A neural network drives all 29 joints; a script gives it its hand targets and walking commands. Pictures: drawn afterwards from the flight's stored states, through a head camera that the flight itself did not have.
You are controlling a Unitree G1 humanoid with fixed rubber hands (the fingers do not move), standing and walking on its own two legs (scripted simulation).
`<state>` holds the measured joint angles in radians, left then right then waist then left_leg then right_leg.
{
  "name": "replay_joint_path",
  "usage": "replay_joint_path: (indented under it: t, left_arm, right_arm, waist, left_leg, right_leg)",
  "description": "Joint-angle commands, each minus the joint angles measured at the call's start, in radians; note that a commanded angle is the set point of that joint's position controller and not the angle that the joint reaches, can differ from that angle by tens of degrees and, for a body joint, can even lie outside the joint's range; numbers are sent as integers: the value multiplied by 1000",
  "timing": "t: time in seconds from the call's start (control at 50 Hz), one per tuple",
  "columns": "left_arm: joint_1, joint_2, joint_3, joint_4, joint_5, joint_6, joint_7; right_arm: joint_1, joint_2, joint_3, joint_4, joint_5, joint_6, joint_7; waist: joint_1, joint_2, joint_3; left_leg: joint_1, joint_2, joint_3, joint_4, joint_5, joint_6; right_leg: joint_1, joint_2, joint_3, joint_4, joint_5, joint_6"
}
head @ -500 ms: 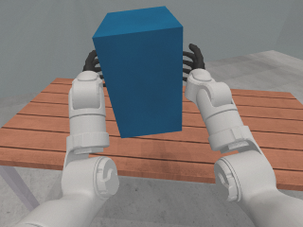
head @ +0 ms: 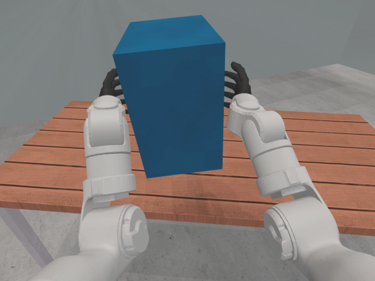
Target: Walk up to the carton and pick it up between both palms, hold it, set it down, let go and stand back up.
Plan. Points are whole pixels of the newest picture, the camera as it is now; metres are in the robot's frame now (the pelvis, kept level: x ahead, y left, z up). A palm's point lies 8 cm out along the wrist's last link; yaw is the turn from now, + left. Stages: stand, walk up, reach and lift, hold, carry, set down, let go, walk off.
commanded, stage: hold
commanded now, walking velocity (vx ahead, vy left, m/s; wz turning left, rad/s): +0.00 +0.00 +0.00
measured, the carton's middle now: (175, 93) +0.43 +0.00 +0.26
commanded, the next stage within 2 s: set down in 1.52 s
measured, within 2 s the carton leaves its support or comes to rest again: neither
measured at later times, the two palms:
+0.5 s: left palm (108, 102) +0.36 +0.13 +0.28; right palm (241, 93) +0.34 -0.12 +0.29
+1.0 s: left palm (110, 100) +0.37 +0.13 +0.28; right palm (241, 91) +0.35 -0.12 +0.29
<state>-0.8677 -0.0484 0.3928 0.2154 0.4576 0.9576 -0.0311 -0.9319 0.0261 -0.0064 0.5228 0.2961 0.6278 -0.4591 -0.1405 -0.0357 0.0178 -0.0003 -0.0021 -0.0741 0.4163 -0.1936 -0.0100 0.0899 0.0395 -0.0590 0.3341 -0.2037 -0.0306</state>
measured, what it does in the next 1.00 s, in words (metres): stands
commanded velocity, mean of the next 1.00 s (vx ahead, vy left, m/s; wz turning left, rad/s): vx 0.00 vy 0.00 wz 0.00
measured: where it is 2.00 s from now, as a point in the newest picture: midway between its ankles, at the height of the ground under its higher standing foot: outside the picture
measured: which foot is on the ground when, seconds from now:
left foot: down 0.00-1.00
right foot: down 0.00-1.00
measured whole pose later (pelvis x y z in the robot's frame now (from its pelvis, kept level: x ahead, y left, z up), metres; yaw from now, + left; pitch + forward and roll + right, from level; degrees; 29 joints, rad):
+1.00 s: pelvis -0.01 +0.00 +0.00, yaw +1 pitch -10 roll -1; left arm -0.94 -0.03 0.42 0.35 0.43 0.90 -0.01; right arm -1.01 0.01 -0.03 0.63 0.28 0.58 -0.45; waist -0.15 -0.05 -0.03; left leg -0.06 0.00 -0.08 0.41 -0.17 -0.01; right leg 0.03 0.04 -0.07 0.33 -0.19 -0.03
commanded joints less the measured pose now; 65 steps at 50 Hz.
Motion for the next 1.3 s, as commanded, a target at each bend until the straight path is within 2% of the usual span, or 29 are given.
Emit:
replay_joint_path:
  t: [0.0, 0.04, 0.06, 0.12, 0.18, 0.22, 0.24, 0.28, 0.32, 0.34, 0.36, 0.48, 0.5, 0.54, 0.58, 0.62, 0.64, 0.7, 0.76, 0.82, 0.86, 0.9, 0.92, 1.0, 1.06, 1.08, 1.12, 1.16, 1.28]
  left_arm:
    - [-867, -468, -391, -106, -264, -120, -207]
    - [-883, -470, -368, -80, -245, -119, -204]
    - [-857, -459, -361, -29, -232, -116, -207]
    - [-925, -465, -361, -41, -239, -138, -208]
    - [-991, -473, -371, -48, -274, -167, -208]
    - [-992, -475, -349, 17, -250, -166, -201]
    - [-1001, -445, -325, 44, -229, -167, -204]
    - [-982, -478, -363, -13, -249, -171, -195]
    - [-983, -472, -327, 63, -236, -166, -200]
    - [-971, -489, -335, 23, -247, -173, -199]
    - [-990, -485, -349, 21, -252, -174, -200]
    - [-991, -478, -295, 87, -230, -180, -194]
    - [-1002, -495, -343, 32, -250, -190, -187]
    - [-1061, -484, -344, 42, -263, -200, -182]
    - [-1071, -507, -362, 61, -273, -207, -172]
    - [-1030, -517, -350, 36, -266, -201, -164]
    - [-1030, -509, -364, 3, -272, -203, -163]
    - [-1027, -472, -294, 97, -251, -192, -167]
    - [-1031, -510, -364, 25, -290, -205, -159]
    - [-1007, -491, -359, 6, -302, -201, -164]
    - [-973, -485, -354, -26, -286, -189, -168]
    - [-972, -496, -374, -44, -277, -167, -169]
    - [-970, -487, -354, -25, -259, -158, -171]
    - [-941, -489, -412, -100, -274, -143, -182]
    - [-944, -486, -388, -78, -262, -135, -189]
    - [-924, -487, -390, -63, -259, -136, -192]
    - [-914, -502, -398, -98, -273, -134, -189]
    - [-906, -508, -437, -148, -283, -131, -187]
    - [-873, -464, -353, -32, -234, -125, -207]
  right_arm:
    - [-897, 555, 257, -347, 142, -79, 204]
    - [-918, 552, 245, -308, 127, -84, 211]
    - [-899, 530, 231, -272, 117, -80, 212]
    - [-914, 539, 196, -224, 98, -86, 224]
    - [-982, 579, 191, -258, 96, -112, 226]
    - [-960, 549, 148, -175, 73, -106, 239]
    - [-942, 553, 135, -114, 62, -102, 243]
    - [-937, 544, 157, -153, 87, -115, 256]
    - [-938, 518, 122, -100, 64, -106, 251]
    - [-943, 540, 147, -148, 83, -117, 252]
    - [-948, 540, 141, -153, 84, -119, 251]
    - [-975, 554, 136, -118, 75, -124, 251]
    - [-974, 547, 137, -136, 86, -133, 253]
    - [-985, 552, 124, -93, 80, -128, 255]
    - [-994, 535, 104, -85, 75, -136, 266]
    - [-998, 563, 148, -123, 94, -140, 266]
    - [-990, 577, 169, -153, 105, -141, 256]
    - [-1041, 561, 146, -111, 99, -123, 256]
    - [-996, 565, 158, -141, 102, -131, 256]
    - [-989, 582, 203, -207, 136, -123, 232]
    - [-945, 582, 227, -214, 153, -114, 219]
    - [-945, 541, 225, -217, 161, -102, 214]
    - [-945, 540, 218, -198, 158, -95, 214]
    - [-869, 511, 215, -207, 168, -80, 206]
    - [-896, 536, 207, -212, 155, -81, 212]
    - [-910, 525, 212, -242, 154, -86, 212]
    - [-913, 534, 224, -271, 166, -89, 218]
    - [-910, 541, 261, -314, 187, -89, 211]
    - [-866, 528, 215, -224, 136, -72, 214]
  waist:
    - [4, 46, -519]
    - [15, 55, -489]
    - [2, 59, -455]
    - [2, 91, -477]
    - [-5, 63, -577]
    - [-15, 102, -480]
    - [-5, 79, -453]
    - [-10, 121, -498]
    - [-18, 106, -466]
    - [-4, 108, -526]
    - [-14, 117, -531]
    - [-10, 70, -492]
    - [-20, 107, -534]
    - [-30, 116, -510]
    - [-23, 164, -506]
    - [6, 133, -549]
    - [-5, 116, -605]
    - [12, 58, -516]
    - [-18, 89, -582]
    - [-23, 65, -626]
    - [-8, 66, -612]
    - [-30, 124, -582]
    - [-5, 102, -532]
    - [-40, 137, -528]
    - [-6, 105, -473]
    - [-13, 107, -481]
    - [-2, 96, -516]
    - [-19, 114, -563]
    - [4, 72, -406]
  left_leg:
    - [41, -64, 94, -77, 268, -11]
    - [19, -62, 98, -93, 210, -8]
    - [6, -61, 97, -104, 179, -3]
    - [-23, -52, 90, -116, 143, 2]
    - [-16, -58, 94, -102, 116, 4]
    - [-45, -49, 92, -131, 63, -5]
    - [-57, -49, 95, -133, 36, 3]
    - [-45, -41, 89, -122, 124, -15]
    - [-37, -43, 88, -130, 79, -13]
    - [-20, -40, 85, -118, 115, -15]
    - [-34, -47, 89, -110, 118, -14]
    - [-44, -60, 91, -120, 64, 0]
    - [-34, -50, 83, -112, 106, -10]
    - [-57, -45, 81, -128, 54, -7]
    - [-80, -31, 72, -136, 41, -18]
    - [-48, -34, 74, -107, 127, -22]
    - [-7, -47, 79, -80, 187, -25]
    - [-33, -53, 84, -108, 63, -4]
    - [-16, -49, 71, -96, 137, -12]
    - [10, -62, 72, -59, 227, -10]
    - [52, -70, 77, -47, 258, -15]
    - [66, -58, 73, -47, 277, -30]
    - [58, -58, 74, -57, 250, -30]
    - [73, -47, 71, -54, 314, -56]
    - [14, -49, 79, -82, 241, -38]
    - [19, -49, 82, -85, 243, -39]
    - [32, -46, 75, -73, 303, -40]
    - [85, -47, 69, -43, 399, -52]
    - [-12, -47, 86, -109, 178, -22]
  right_leg:
    - [109, 29, -16, -39, 298, 112]
    - [89, 30, -20, -41, 239, 115]
    - [86, 25, -18, -48, 205, 108]
    - [89, 17, -10, -56, 156, 106]
    - [91, 19, -3, -48, 154, 107]
    - [48, 23, -18, -54, 93, 97]
    - [52, 9, -8, -66, 66, 106]
    - [63, 26, -24, -40, 138, 98]
    - [46, 23, -25, -53, 86, 94]
    - [71, 28, -19, -41, 130, 94]
    - [68, 22, -13, -47, 126, 95]
    - [36, 11, -8, -57, 74, 108]
    - [42, 21, -17, -47, 97, 100]
    - [26, 23, -21, -44, 58, 97]
    - [25, 30, -26, -34, 55, 89]
    - [42, 33, -20, -36, 125, 95]
    - [61, 27, -8, -31, 184, 107]
    - [24, 12, -6, -64, 43, 107]
    - [33, 14, 0, -52, 124, 100]
    - [87, 16, -3, -38, 255, 116]
    - [86, 16, 0, -31, 318, 121]
    - [67, 26, -8, -26, 273, 108]
    - [46, 32, -13, -39, 236, 109]
    - [81, 44, -21, -24, 274, 97]
    - [66, 39, -20, -40, 220, 102]
    - [64, 40, -23, -38, 222, 105]
    - [91, 48, -23, -30, 282, 99]
    - [114, 52, -29, -11, 352, 100]
    - [72, 30, -19, -48, 192, 103]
